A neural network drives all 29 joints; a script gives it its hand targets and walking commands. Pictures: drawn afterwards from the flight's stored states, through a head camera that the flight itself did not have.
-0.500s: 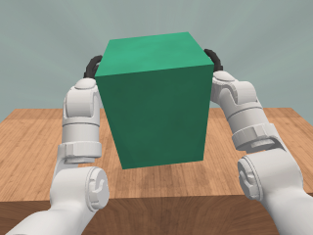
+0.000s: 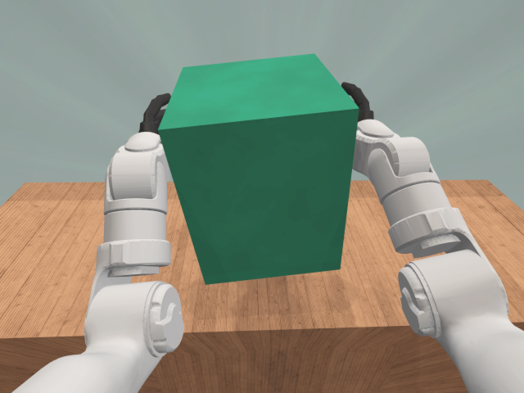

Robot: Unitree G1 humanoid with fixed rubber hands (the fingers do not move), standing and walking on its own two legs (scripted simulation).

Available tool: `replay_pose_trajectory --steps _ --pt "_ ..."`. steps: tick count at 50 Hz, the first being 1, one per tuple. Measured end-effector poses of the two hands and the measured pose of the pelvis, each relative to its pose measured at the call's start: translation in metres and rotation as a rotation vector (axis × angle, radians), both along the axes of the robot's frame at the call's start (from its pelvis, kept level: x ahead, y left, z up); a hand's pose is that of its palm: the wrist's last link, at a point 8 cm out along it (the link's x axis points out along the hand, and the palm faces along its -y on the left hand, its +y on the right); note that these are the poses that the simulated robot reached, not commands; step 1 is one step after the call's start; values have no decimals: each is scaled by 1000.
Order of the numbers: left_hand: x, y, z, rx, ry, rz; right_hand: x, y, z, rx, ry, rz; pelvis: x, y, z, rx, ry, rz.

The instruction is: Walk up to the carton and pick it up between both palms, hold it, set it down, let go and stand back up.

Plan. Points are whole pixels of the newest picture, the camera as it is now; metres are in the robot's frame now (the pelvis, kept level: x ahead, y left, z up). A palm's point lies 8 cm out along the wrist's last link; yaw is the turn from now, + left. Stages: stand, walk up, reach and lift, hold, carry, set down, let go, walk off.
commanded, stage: hold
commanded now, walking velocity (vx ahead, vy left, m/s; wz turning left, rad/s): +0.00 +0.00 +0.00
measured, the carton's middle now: (260, 167) +0.36 -0.01 +0.23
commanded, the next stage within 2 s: none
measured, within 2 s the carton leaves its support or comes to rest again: neither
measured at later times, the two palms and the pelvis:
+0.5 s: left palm (151, 136) +0.37 +0.14 +0.28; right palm (358, 127) +0.37 -0.15 +0.29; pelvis +0.00 +0.00 +0.00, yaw -1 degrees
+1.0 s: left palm (155, 149) +0.36 +0.14 +0.27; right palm (361, 141) +0.36 -0.15 +0.28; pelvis +0.00 +0.00 +0.00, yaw +0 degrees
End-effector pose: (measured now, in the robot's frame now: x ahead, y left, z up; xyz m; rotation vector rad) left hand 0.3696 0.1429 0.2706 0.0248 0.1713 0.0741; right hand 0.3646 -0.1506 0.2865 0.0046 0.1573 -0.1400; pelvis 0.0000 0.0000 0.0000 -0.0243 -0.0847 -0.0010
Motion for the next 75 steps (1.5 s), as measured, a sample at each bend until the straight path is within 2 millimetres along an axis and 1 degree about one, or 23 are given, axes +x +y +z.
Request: replay_pose_trajectory --steps 9,19,25,29,35,42,47,55,62,75 --pt "-1 0 -3 -2 5 -3 -2 0 -3 -6 6 -3 -1 0 0 0 -1 -1" --pt "-1 0 1 -2 4 -3 -2 0 0 4 4 -5 -3 0 0 1 3 -3" --pt "2 1 12 -5 -14 9 1 1 8 8 -9 -5 -2 0 0 2 26 -14" --pt "4 2 15 -5 -13 11 5 2 11 4 -6 -1 1 -1 0 2 24 -10" --pt "5 1 11 -3 -14 -2 6 2 8 -8 -2 2 5 -2 0 1 11 -1" --pt "2 -3 -4 4 -2 -15 0 -2 -6 -12 14 -7 6 -1 0 -2 -13 6" --pt "-3 -4 -8 3 -1 -13 -5 -3 -11 -6 15 -7 2 0 -1 -2 -15 1" --pt "-4 -2 1 3 -2 0 -5 -2 -4 10 10 -3 -5 0 0 2 3 -7" --pt "-1 0 6 -7 -4 0 -2 1 4 1 8 -4 -5 -2 0 3 14 -2" --pt "0 -1 -1 3 2 -10 -2 0 -2 -12 15 -9 -1 0 0 -1 2 2"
